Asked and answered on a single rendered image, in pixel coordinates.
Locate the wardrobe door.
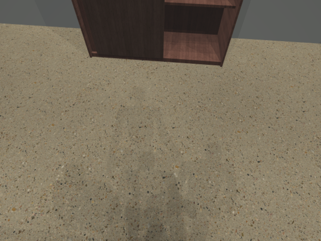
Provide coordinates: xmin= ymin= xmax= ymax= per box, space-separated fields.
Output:
xmin=77 ymin=0 xmax=96 ymax=51
xmin=82 ymin=0 xmax=165 ymax=59

